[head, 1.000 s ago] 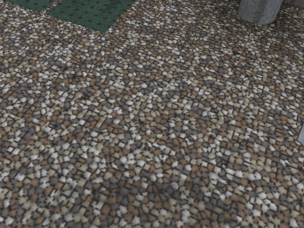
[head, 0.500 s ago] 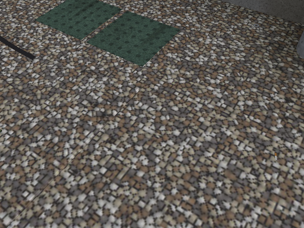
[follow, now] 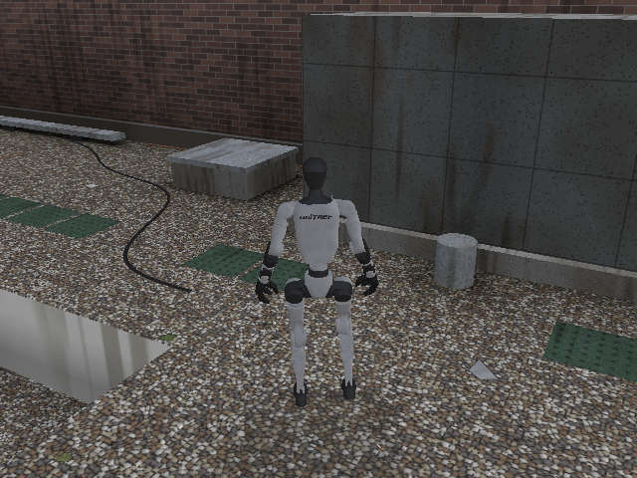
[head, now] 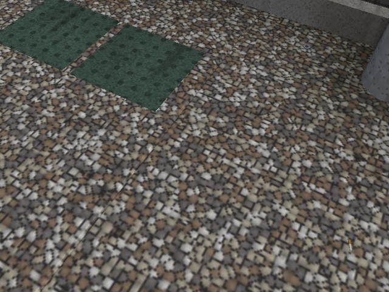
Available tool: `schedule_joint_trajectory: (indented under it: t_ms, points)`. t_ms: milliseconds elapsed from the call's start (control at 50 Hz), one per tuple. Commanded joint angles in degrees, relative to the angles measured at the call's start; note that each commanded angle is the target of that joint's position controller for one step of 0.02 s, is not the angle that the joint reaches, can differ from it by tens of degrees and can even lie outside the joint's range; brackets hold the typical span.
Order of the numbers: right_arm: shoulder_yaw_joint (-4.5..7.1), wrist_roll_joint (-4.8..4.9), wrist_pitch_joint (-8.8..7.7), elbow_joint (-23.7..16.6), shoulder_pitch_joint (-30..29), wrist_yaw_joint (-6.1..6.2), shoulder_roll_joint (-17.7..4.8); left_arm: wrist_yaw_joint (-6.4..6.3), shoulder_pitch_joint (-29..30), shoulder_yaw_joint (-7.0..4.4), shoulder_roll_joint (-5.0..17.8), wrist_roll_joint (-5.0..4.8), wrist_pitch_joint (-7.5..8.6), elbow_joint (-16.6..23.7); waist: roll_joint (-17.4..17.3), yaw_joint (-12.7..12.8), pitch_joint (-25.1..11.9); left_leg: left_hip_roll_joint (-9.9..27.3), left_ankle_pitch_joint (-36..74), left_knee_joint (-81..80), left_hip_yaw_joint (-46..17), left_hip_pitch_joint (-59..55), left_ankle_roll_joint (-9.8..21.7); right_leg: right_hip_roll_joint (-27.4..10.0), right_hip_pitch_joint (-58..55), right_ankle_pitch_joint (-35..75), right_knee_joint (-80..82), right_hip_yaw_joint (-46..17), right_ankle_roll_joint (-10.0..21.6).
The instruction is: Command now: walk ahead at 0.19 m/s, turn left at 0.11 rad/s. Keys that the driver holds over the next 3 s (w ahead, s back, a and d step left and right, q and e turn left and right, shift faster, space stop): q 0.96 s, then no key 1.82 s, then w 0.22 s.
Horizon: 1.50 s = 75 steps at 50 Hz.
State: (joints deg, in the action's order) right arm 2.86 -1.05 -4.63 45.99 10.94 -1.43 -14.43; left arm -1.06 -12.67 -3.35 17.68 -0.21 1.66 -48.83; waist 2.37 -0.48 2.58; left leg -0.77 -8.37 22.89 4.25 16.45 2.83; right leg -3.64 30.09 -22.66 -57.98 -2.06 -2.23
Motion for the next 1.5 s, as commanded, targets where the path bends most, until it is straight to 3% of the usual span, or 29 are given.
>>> schedule_joint_trajectory:
  t_ms: [20, 80, 200, 220, 240, 260, 280, 320, 380, 520, 600, 620, 640, 660, 680, 720, 780, 960, 1100, 1120, 1160, 1180, 1200, 1260, 1320, 1400, 1440, 1460, 1500]
  points:
    - [1.76, 0.26, -0.74, -2.5, -5.3, 0.35, -8.3, -0.36, -5.5, 0.13, 0.4, 1.04, -0.39, 2.0, -8.4, 4.0, -7.8, 12.3, 41.2, -6.9, -6.9, -0.3, 10.7, -0.8, -8.2, 8.0, 10.2, 0.4, -0.6]
    - [2.97, 1.20, 0.80, -0.9, -2.4, 1.21, -11.8, -0.56, -0.1, -0.22, 2.5, 0.68, -0.72, 3.7, -8.2, 1.7, -8.6, 12.8, 34.9, -6.3, -9.3, -3.2, 10.6, 1.1, -8.1, 12.7, 15.8, 0.4, -0.8]
    - [3.11, 2.88, 3.42, 0.0, -2.3, 2.63, -11.2, -0.77, 2.3, -1.44, 4.7, 0.45, -0.74, 5.1, -8.5, 2.7, -6.3, 11.4, 12.1, -0.1, -17.2, -3.1, 7.1, 3.1, -13.8, 15.2, 31.6, 0.1, 1.6]
    - [2.58, 2.71, 3.60, -0.1, -1.2, 2.91, -9.5, -1.01, 1.0, -2.02, 6.3, 0.86, -0.45, 5.0, -6.8, 3.0, -7.1, 8.6, 7.2, 3.5, -16.7, -0.4, 4.4, 0.3, -19.5, 21.6, 35.7, -1.7, 3.1]
    - [1.43, 1.44, 3.59, -1.1, -0.2, 2.97, -5.6, -1.63, -1.0, -2.88, 10.1, 1.78, -0.56, 5.5, 2.2, 2.3, -10.8, 3.3, -5.8, 14.8, -11.9, 5.2, 0.8, -10.8, -27.4, 35.6, 36.0, -10.7, 7.0]
    - [1.06, 1.41, 3.49, -1.9, 3.9, 3.19, -3.6, -1.68, -0.1, -3.42, 12.3, 2.17, -1.26, 5.8, 14.5, 0.4, -11.1, -4.1, -29.1, 25.6, -5.2, 17.2, -2.7, -21.4, -31.7, 45.0, 37.1, -21.2, 16.5]
    - [2.51, 1.62, 3.72, -1.7, 2.5, 3.18, -8.9, -1.54, -0.7, -2.75, 9.0, 2.19, -1.07, 6.4, 10.7, 2.6, -12.3, -1.5, -30.9, 37.7, -8.1, 19.0, -4.0, -21.9, -30.1, 42.1, 38.5, -22.8, 20.0]
    - [3.96, 2.46, 5.59, -0.5, 3.1, 3.63, -10.8, -1.39, 5.4, -1.76, 5.6, 1.75, -0.52, 7.7, 5.0, -0.1, -9.5, 1.2, -23.4, 44.2, -9.1, 19.8, -5.1, -15.9, -25.9, 34.0, 38.8, -13.1, 15.6]
    - [3.82, 2.24, 7.64, -1.7, 2.0, 3.78, -8.4, -1.51, 8.4, -1.60, 5.1, 1.50, -0.81, 7.5, 5.9, -0.6, -5.7, 1.8, -16.4, 42.4, -6.7, 17.3, -7.2, -12.5, -19.5, 28.2, 41.5, -5.1, 14.1]
    - [2.89, 2.15, 7.63, -6.2, -2.7, 1.66, -6.8, -1.94, 7.1, -3.17, 8.8, 0.75, -1.61, 5.6, 7.4, 1.7, -8.5, 3.1, -12.2, 22.9, -2.2, 8.0, -6.1, -14.9, -22.5, 30.6, 40.5, 1.4, 14.5]
    - [3.74, 1.98, 8.32, -5.9, 0.3, 0.39, -7.6, -1.38, 8.2, -3.67, 9.7, -1.02, -1.91, 4.7, 6.6, -0.8, -7.6, 1.5, -4.9, 8.3, 0.7, -0.9, -1.9, -15.1, -20.8, 24.5, 35.2, 4.1, 10.2]
    - [4.37, 1.77, 8.38, -5.1, 2.3, 0.67, -8.7, -1.12, 5.8, -3.42, 8.1, -1.14, -2.00, 3.5, 4.2, -1.1, -7.7, 0.5, -0.5, 3.4, -0.4, -6.4, 0.0, -13.2, -17.6, 19.4, 30.8, 6.3, 6.9]
    - [5.76, 1.76, 8.29, -5.1, 4.3, 1.55, -13.3, -0.56, 3.7, -2.75, 5.2, 0.16, -2.09, 3.0, -7.2, -0.6, -7.3, 7.6, 14.0, -1.8, -11.7, -14.3, 3.6, -8.0, -8.1, 8.2, 18.4, 11.7, 1.7]
    - [6.67, 0.92, 7.99, -6.8, 4.0, 2.27, -19.6, -0.50, 6.8, -1.79, 2.8, 2.32, -1.97, 6.8, -22.2, -0.1, -6.3, 21.9, 28.1, -2.9, -32.2, -17.9, 14.6, 1.1, 8.8, -15.8, 3.0, 12.2, -3.3]
    - [6.07, -0.85, 6.44, -7.1, 5.3, 1.71, -17.3, -0.93, 11.7, -2.52, 5.0, 1.52, -1.68, 7.8, -14.5, -4.2, -10.0, 22.7, 23.9, -4.1, -33.3, -14.6, 18.8, 1.8, 9.2, -17.0, -6.7, 1.7, -2.7]
    - [5.26, 0.46, 4.56, -7.4, -0.7, 2.03, -14.5, -1.62, 9.9, -3.24, 6.0, 0.07, -1.95, 6.5, -9.7, -0.4, -7.1, 16.2, 15.5, -4.2, -24.4, -11.9, 12.6, 0.3, 10.1, -6.8, -7.9, -1.1, -1.0]
    - [3.89, 1.44, 4.78, -8.2, -3.5, 3.00, -11.4, -2.24, 7.6, -3.86, 6.6, 0.90, -1.88, 5.6, -9.6, 1.3, -7.7, 13.0, 16.2, -4.1, -21.6, -8.5, 10.2, 1.6, 6.1, 0.9, -7.7, -1.5, -1.4]
    - [4.37, 1.52, 5.50, -8.6, -1.9, 3.59, -13.4, -1.18, 9.8, -2.93, 4.5, 0.16, -1.02, 7.4, -10.6, -0.6, -6.3, 10.8, 6.9, -3.3, -27.6, -7.9, 10.6, 4.4, 0.1, 3.3, 12.5, -3.4, -2.9]
    - [2.79, 1.71, 6.66, -8.8, -4.3, 3.23, -11.3, 0.73, 5.1, -2.39, 4.0, -0.17, 0.35, 6.6, -10.3, 1.4, -7.9, 8.7, 15.6, 2.6, -29.6, -6.5, 8.1, 4.6, -14.4, 9.5, 31.5, -0.7, -0.1]
    - [2.43, 1.83, 6.73, -8.5, -3.4, 3.40, -10.4, 0.91, 4.1, -2.43, 4.7, 0.34, 0.57, 6.3, -8.9, 1.9, -7.7, 6.9, 11.4, 3.7, -28.7, -4.4, 5.8, 2.8, -19.3, 17.6, 37.4, -1.8, 1.2]
    - [1.76, 0.97, 5.86, -8.4, 1.8, 3.26, -7.7, 0.42, 5.7, -3.13, 11.0, 2.22, 0.06, 7.1, 9.2, -3.1, -7.1, -5.4, -17.7, 16.2, -15.6, 7.0, -1.0, -13.3, -25.9, 39.6, 38.0, -17.9, 12.0]
    - [2.49, 0.44, 5.42, -8.7, -0.4, 3.33, -10.8, 0.39, 5.6, -2.27, 7.6, 2.49, 0.20, 7.2, 10.9, -0.6, -7.7, -3.9, -27.2, 24.4, -13.7, 7.5, -3.7, -18.7, -22.1, 37.3, 39.8, -23.7, 19.0]
    - [3.60, 1.13, 5.47, -8.2, -1.6, 3.43, -13.5, 0.32, 6.2, -1.89, 6.7, 2.07, 0.42, 7.4, 7.9, 0.2, -6.3, -3.0, -27.0, 31.8, -13.8, 8.6, -5.0, -17.1, -21.8, 34.6, 40.2, -22.1, 19.4]
    - [3.29, 1.38, 6.79, -6.3, -0.7, 3.72, -9.9, -0.02, 8.3, -1.42, 6.0, 0.23, 0.43, 6.8, 5.0, -0.5, -4.4, -1.6, -21.8, 35.2, -14.1, 10.2, -7.6, -11.5, -22.4, 32.1, 38.6, -14.4, 14.8]
    - [1.45, 1.41, 6.56, -5.8, -1.7, 3.27, -5.2, 0.12, 8.1, -1.11, 5.2, 0.39, -0.63, 5.7, 7.4, 0.3, -5.3, 0.1, -18.6, 20.8, -8.1, 3.3, -8.5, -7.0, -22.3, 34.9, 37.1, -8.2, 12.8]
    - [1.79, 1.58, 6.20, -3.5, 0.1, 2.87, -6.7, 0.28, 4.7, -0.84, 5.9, -0.44, -1.36, 3.8, 7.0, 0.2, -6.0, -0.4, 0.1, -3.8, -5.3, -8.3, -6.1, -5.9, -21.7, 32.2, 35.0, -8.1, 10.7]
    - [2.73, 0.59, 6.51, -4.1, 0.2, 3.54, -12.8, 1.16, 2.0, -0.08, 4.5, 1.32, 0.12, 3.5, -2.7, 2.8, -8.0, 7.4, 17.6, 0.0, -13.6, -16.5, -2.1, -2.3, -15.4, 21.1, 32.4, -4.6, 4.9]
    - [2.35, 0.49, 6.57, -2.9, -1.0, 3.09, -11.2, 1.32, 1.3, 0.45, 2.2, 1.43, 0.45, 2.9, -9.3, 4.2, -8.4, 7.7, 9.1, 1.1, -13.5, -10.8, 1.1, 1.0, -18.7, 12.1, 34.1, -0.6, 2.0]
    - [1.40, -0.04, 5.88, -2.6, -1.8, 2.32, -7.4, 0.98, 6.1, 0.09, 4.3, 1.30, 0.17, 2.5, -6.0, 1.5, -4.6, 5.4, -1.3, -1.2, -13.2, -5.9, 0.4, 1.6, -20.0, 12.8, 32.5, 0.4, -0.1]
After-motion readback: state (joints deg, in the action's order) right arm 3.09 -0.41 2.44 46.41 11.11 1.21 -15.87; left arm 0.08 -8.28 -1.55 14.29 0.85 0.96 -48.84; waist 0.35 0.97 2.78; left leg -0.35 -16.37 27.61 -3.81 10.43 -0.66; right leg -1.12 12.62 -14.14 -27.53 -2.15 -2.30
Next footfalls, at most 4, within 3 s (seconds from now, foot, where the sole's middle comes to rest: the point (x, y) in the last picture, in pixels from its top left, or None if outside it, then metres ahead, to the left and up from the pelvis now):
0.22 right None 0.17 -0.13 -0.78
0.64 left None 0.08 0.13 -0.78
1.14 right None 0.20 -0.06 -0.78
1.42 left None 0.02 0.14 -0.78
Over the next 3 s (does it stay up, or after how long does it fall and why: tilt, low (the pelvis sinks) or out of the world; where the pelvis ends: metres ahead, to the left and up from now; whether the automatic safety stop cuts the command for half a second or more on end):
stays up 0.11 0.03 -0.01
